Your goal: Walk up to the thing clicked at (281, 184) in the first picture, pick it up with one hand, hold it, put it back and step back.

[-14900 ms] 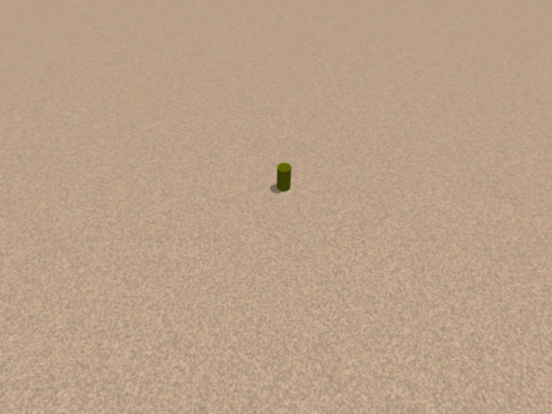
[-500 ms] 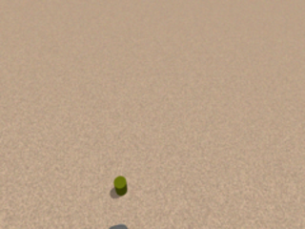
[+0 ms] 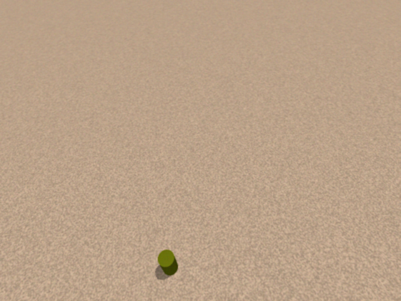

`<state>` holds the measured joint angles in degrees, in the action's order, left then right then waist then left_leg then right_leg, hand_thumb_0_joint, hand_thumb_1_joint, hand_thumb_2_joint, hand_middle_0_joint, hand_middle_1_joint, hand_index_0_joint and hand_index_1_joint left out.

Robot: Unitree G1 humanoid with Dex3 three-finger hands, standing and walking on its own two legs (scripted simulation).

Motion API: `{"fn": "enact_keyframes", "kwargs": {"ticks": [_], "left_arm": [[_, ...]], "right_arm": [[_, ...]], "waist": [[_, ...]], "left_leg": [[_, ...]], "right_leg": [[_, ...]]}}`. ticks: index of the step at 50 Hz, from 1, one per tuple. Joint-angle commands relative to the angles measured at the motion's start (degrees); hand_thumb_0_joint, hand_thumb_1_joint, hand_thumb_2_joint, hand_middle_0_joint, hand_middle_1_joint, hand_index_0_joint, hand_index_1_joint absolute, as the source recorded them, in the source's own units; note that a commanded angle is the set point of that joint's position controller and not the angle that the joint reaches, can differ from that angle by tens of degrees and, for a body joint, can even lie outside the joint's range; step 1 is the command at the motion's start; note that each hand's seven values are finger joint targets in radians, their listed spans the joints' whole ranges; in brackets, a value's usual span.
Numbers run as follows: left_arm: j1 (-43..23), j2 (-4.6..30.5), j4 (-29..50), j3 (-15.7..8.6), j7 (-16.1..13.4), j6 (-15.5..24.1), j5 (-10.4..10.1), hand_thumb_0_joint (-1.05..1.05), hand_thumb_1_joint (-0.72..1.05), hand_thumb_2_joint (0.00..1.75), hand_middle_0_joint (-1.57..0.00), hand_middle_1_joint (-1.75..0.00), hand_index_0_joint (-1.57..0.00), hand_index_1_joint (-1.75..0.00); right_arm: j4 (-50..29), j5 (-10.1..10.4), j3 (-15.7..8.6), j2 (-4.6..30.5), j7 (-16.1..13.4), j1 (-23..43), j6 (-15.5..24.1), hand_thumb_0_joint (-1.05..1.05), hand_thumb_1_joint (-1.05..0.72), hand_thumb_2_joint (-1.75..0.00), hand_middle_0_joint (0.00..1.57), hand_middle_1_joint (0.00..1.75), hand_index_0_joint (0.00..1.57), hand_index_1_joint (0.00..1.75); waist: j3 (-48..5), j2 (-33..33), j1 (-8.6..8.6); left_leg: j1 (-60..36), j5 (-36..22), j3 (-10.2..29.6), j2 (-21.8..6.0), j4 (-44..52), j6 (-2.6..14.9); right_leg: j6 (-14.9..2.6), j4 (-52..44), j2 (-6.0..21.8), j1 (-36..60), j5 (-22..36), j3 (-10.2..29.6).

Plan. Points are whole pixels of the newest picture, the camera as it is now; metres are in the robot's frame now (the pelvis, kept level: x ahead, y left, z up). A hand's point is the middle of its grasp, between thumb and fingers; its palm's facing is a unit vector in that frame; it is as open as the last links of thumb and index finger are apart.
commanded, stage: walk up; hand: left
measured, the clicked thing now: (168, 262) +0.39 +0.21 -0.69
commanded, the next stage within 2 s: stand in 0.96 s
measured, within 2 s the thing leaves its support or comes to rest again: neither
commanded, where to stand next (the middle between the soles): +0.06 -0.01 m, yaw +2 degrees
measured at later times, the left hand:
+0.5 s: hand out of the picture +0.11 +0.26 -0.13, palm faces +0.00 -0.94 -0.33, open 7.4 cm
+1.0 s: hand out of the picture +0.08 +0.25 -0.14, palm faces +0.03 -0.94 -0.34, open 7.4 cm
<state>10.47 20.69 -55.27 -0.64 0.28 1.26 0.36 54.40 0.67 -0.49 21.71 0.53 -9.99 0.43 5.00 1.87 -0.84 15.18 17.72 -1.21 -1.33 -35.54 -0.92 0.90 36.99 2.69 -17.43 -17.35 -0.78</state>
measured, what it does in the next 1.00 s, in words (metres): stands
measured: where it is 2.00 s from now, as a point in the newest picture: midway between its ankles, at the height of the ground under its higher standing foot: outside the picture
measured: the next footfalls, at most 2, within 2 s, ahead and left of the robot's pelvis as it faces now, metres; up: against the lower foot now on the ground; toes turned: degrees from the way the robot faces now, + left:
none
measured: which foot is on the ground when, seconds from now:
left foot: down 0.00-1.00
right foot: down 0.00-1.00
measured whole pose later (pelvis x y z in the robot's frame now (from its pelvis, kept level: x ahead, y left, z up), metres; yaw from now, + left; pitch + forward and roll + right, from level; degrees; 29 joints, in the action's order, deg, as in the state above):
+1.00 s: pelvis +0.02 +0.00 +0.02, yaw +1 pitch -2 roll +0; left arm 5.6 19.6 -66.9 -1.1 0.3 0.7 0.5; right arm 66.1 -0.5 -0.2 20.0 0.6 -5.3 0.1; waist 2.8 0.5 -0.6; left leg 6.6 10.9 0.1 -1.8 -19.5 -1.5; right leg 1.0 18.8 1.9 -7.3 -9.5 -2.7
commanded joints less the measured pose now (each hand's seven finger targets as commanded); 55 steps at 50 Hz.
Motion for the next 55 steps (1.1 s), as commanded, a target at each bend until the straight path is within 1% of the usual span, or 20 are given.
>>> {"fn": "enact_keyframes", "kwargs": {"ticks": [1,2,4,5,6,7,8,11,12,17,20,29,32,38,39,47,48,50,52,55], "left_arm": [[-3.48,13.55,2.12,-2.85,-0.76,1.53,-0.24,0.0,0.9,0.9,-0.2,-0.3,-0.2,-0.3],[-5.06,13.55,1.98,-2.88,-0.81,1.45,-0.21,0.0,0.9,0.9,-0.2,-0.3,-0.2,-0.3],[-5.1,13.33,1.06,-2.55,-0.8,1.4,-0.42,0.0,0.9,0.9,-0.2,-0.3,-0.2,-0.3],[-5.83,13.05,0.72,-2.41,-0.79,1.34,-0.41,0.0,0.9,0.9,-0.2,-0.3,-0.2,-0.3],[-5.82,12.76,-0.11,-2.39,-0.78,1.28,-0.56,0.0,0.9,0.9,-0.2,-0.3,-0.2,-0.3],[-6.63,12.62,-0.21,-2.36,-0.76,1.25,-0.61,0.0,0.9,0.9,-0.2,-0.3,-0.2,-0.3],[-6.44,12.38,-1.08,-2.29,-0.74,1.16,-0.68,0.0,0.9,0.9,-0.2,-0.3,-0.2,-0.3],[-7.9,12.31,-2.41,-2.19,-0.66,0.89,-0.63,0.0,0.9,0.9,-0.2,-0.3,-0.2,-0.3],[-8.07,12.05,-2.88,-2.04,-0.59,0.81,-0.67,0.0,0.9,0.9,-0.2,-0.3,-0.2,-0.3],[-9.83,11.77,-4.56,-1.86,-0.41,0.67,-0.46,0.0,0.9,0.9,-0.2,-0.3,-0.2,-0.3],[-9.96,11.65,-5.7,-1.76,-0.3,0.58,-0.3,0.0,0.9,0.9,-0.2,-0.3,-0.2,-0.3],[-10.47,11.66,-7.57,-1.99,-0.18,0.73,0.08,0.0,0.9,0.9,-0.2,-0.3,-0.2,-0.3],[-9.81,11.52,-7.86,-2.02,-0.16,0.67,0.09,0.0,0.9,0.9,-0.2,-0.3,-0.2,-0.3],[-8.74,11.59,-8.3,-2.28,-0.27,0.82,0.23,0.0,0.9,0.9,-0.2,-0.3,-0.2,-0.3],[-8.82,11.71,-8.13,-2.29,-0.29,0.86,0.39,0.0,0.9,0.9,-0.2,-0.3,-0.2,-0.3],[-8.06,11.44,-8.0,-2.62,-0.51,0.77,0.32,0.0,0.9,0.9,-0.2,-0.3,-0.2,-0.3],[-7.72,11.99,-7.71,-2.15,-0.68,0.82,0.21,0.0,0.9,0.9,-0.2,-0.3,-0.2,-0.3],[-7.1,11.28,-7.76,-1.95,-0.72,0.85,0.03,0.0,0.9,0.9,-0.2,-0.3,-0.2,-0.3],[-7.22,11.59,-7.52,-2.03,-0.84,0.89,0.05,0.0,0.9,0.9,-0.2,-0.3,-0.2,-0.3],[-7.33,11.45,-7.4,-1.88,-0.76,0.82,-0.01,0.0,0.9,0.9,-0.2,-0.3,-0.2,-0.3]], "right_arm": [[-1.2,-0.18,-2.68,11.77,-0.29,1.58,1.5,0.0,-0.9,-0.9,0.2,0.3,0.2,0.3],[-0.33,-0.29,-2.43,11.56,-0.3,1.48,1.39,0.0,-0.9,-0.9,0.2,0.3,0.2,0.3],[0.99,-0.49,-2.12,11.78,-0.3,2.22,1.45,0.0,-0.9,-0.9,0.2,0.3,0.2,0.3],[1.58,-0.55,-2.06,11.75,-0.29,2.49,1.6,0.0,-0.9,-0.9,0.2,0.3,0.2,0.3],[2.26,-0.43,-1.85,11.62,-0.27,3.2,1.73,0.0,-0.9,-0.9,0.2,0.3,0.2,0.3],[2.79,-0.54,-1.8,11.82,-0.33,3.04,1.88,0.0,-0.9,-0.9,0.2,0.3,0.2,0.3],[3.25,-0.48,-1.8,11.88,-0.35,4.03,1.95,0.0,-0.9,-0.9,0.2,0.3,0.2,0.3],[4.46,-0.56,-1.63,11.59,-0.52,5.1,1.98,0.0,-0.9,-0.9,0.2,0.3,0.2,0.3],[4.75,-0.65,-1.56,11.46,-0.52,5.77,1.93,0.0,-0.9,-0.9,0.2,0.3,0.2,0.3],[6.27,-0.74,-1.58,11.39,-0.58,6.52,1.79,0.0,-0.9,-0.9,0.2,0.3,0.2,0.3],[6.8,-0.68,-1.63,11.41,-0.58,7.2,1.63,0.0,-0.9,-0.9,0.2,0.3,0.2,0.3],[7.93,-0.76,-1.77,11.32,-0.49,7.27,1.28,0.0,-0.9,-0.9,0.2,0.3,0.2,0.3],[8.17,-0.84,-1.73,11.23,-0.48,7.62,1.22,0.0,-0.9,-0.9,0.2,0.3,0.2,0.3],[8.17,-0.76,-1.83,10.73,-0.4,7.62,1.01,0.0,-0.9,-0.9,0.2,0.3,0.2,0.3],[8.41,-0.86,-1.92,10.98,-0.46,7.41,0.99,0.0,-0.9,-0.9,0.2,0.3,0.2,0.3],[8.19,-0.82,-1.89,10.5,-0.58,7.29,0.9,0.0,-0.9,-0.9,0.2,0.3,0.2,0.3],[7.83,-1.47,-1.94,10.3,-0.75,7.5,1.11,0.0,-0.9,-0.9,0.2,0.3,0.2,0.3],[7.92,-1.34,-1.93,10.51,-0.76,7.59,1.29,0.0,-0.9,-0.9,0.2,0.3,0.2,0.3],[7.96,-1.24,-2.04,10.54,-0.82,7.49,1.22,0.0,-0.9,-0.9,0.2,0.3,0.2,0.3],[8.03,-1.16,-1.94,10.43,-0.87,7.37,1.19,0.0,-0.9,-0.9,0.2,0.3,0.2,0.3]], "waist": [[-6.94,-7.23,0.72],[-7.22,-6.46,1.19],[-6.32,-3.91,0.71],[-6.53,-3.05,0.77],[-6.91,-2.2,0.28],[-7.94,-1.25,0.47],[-7.85,-0.43,-0.07],[-7.88,0.07,0.02],[-7.0,0.44,-0.11],[-7.71,1.0,0.51],[-6.59,0.65,0.51],[-6.34,-1.39,1.17],[-5.92,-1.37,0.9],[-5.75,-2.64,0.93],[-6.77,-2.87,1.07],[-6.9,-1.91,0.91],[-6.91,-2.47,1.08],[-7.37,-1.37,0.85],[-8.48,-1.63,0.82],[-7.94,-0.8,0.97]], "left_leg": [[-3.69,-9.51,5.15,-4.3,7.06,3.24],[-4.01,-9.46,4.79,-4.25,8.3,2.97],[-4.03,-9.28,5.35,-4.4,9.92,3.07],[-3.48,-9.93,5.68,-4.84,11.09,3.09],[-3.81,-11.63,6.02,-5.16,11.94,2.96],[-3.57,-13.73,6.38,-5.79,13.01,3.08],[-3.68,-14.6,6.48,-5.89,13.49,3.0],[-3.67,-15.23,6.34,-6.21,15.35,2.81],[-3.57,-14.37,6.27,-5.98,15.87,2.66],[-5.36,-14.82,5.82,-6.23,17.51,2.38],[-5.63,-12.49,5.94,-6.22,18.52,2.3],[-7.12,-10.06,5.73,-5.83,19.46,2.1],[-6.97,-8.79,6.06,-5.75,19.97,2.01],[-8.32,-9.95,5.81,-5.31,19.26,1.98],[-8.7,-10.17,5.68,-5.45,19.12,2.04],[-8.31,-13.78,5.72,-5.51,18.66,1.87],[-9.0,-17.01,5.98,-6.7,19.38,1.49],[-9.28,-19.26,6.02,-6.84,19.27,1.34],[-9.84,-20.25,5.66,-6.92,19.03,1.4],[-9.61,-18.92,5.39,-6.76,19.6,1.14]], "right_leg": [[-4.06,-12.57,5.6,3.05,7.1,7.09],[-4.2,-12.63,6.04,3.72,7.61,7.49],[-3.99,-12.77,5.47,3.31,8.18,6.67],[-3.74,-12.73,5.04,5.04,9.11,5.83],[-3.59,-12.73,4.67,6.28,10.26,5.28],[-3.42,-12.27,4.5,8.4,12.27,4.67],[-3.28,-12.41,4.15,9.24,13.36,4.26],[-2.86,-13.64,4.31,11.31,14.38,3.82],[-2.6,-14.46,4.2,10.71,13.79,3.88],[-2.25,-16.91,4.44,12.24,14.44,3.62],[-1.97,-18.35,4.28,11.59,12.26,3.52],[-1.66,-21.03,4.53,10.74,9.76,3.77],[-1.44,-21.68,4.45,10.23,8.71,3.92],[-1.36,-22.51,4.63,9.64,7.97,3.87],[-1.44,-22.39,4.87,10.18,9.38,3.95],[-1.3,-21.67,4.72,11.19,12.0,3.14],[-1.56,-20.43,5.38,11.36,15.5,3.64],[-1.44,-20.01,5.24,12.36,17.33,3.18],[-1.42,-19.76,5.52,13.42,19.33,3.19],[-1.36,-20.13,5.37,13.39,18.21,3.34]]}}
